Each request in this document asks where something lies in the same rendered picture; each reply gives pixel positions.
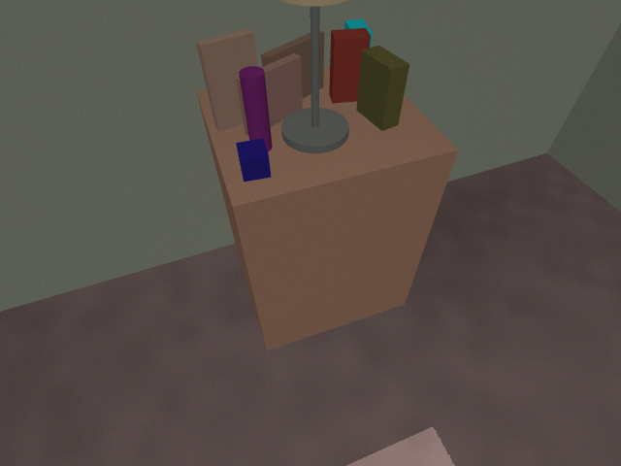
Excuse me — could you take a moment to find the desk lamp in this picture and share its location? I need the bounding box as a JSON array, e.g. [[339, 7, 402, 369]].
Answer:
[[279, 0, 349, 153]]

